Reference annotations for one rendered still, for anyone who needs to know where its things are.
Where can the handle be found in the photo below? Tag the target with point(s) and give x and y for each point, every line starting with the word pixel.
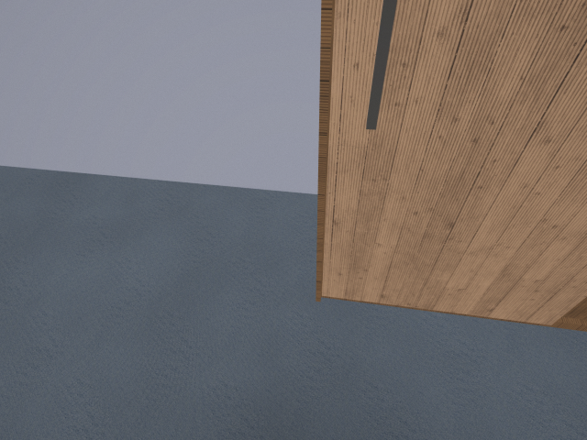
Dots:
pixel 384 39

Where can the wardrobe door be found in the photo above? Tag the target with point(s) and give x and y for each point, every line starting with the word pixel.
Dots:
pixel 470 197
pixel 579 311

